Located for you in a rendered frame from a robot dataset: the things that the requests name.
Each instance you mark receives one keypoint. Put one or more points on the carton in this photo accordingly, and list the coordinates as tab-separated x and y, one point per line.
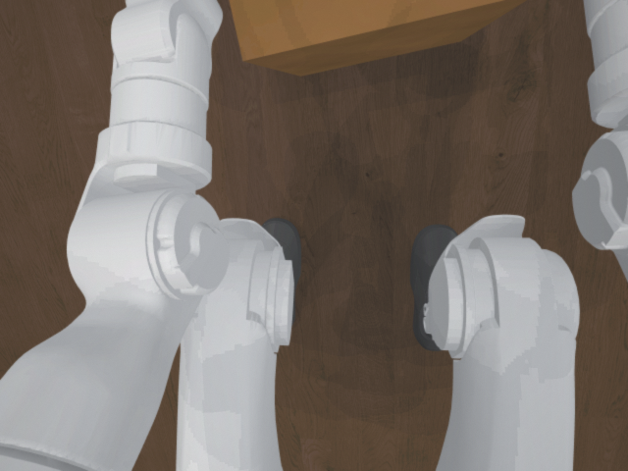
304	37

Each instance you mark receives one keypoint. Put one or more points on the robot right upper arm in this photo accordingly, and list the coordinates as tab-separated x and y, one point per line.
600	197

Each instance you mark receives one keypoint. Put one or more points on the right robot forearm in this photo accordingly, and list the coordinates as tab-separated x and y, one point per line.
607	26

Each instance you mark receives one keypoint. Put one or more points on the robot left foot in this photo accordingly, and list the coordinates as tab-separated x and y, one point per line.
287	236

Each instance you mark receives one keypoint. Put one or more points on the robot left upper arm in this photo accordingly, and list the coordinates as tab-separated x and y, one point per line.
86	398

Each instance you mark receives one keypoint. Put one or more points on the robot left thigh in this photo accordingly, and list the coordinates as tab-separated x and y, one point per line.
226	403

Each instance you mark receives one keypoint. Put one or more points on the left robot forearm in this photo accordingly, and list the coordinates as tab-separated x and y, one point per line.
160	96

